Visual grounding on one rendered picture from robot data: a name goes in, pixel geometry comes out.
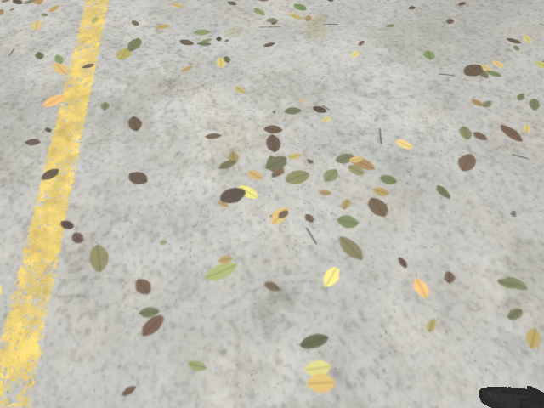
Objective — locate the robot right hand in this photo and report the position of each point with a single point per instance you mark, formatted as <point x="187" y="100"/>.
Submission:
<point x="503" y="397"/>

